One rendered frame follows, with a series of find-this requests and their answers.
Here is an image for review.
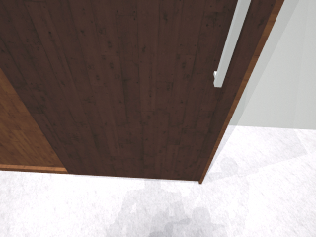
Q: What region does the handle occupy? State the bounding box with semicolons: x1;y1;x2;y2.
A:
213;0;251;88

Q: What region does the wardrobe door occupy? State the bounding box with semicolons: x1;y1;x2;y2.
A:
0;68;64;168
0;0;276;181

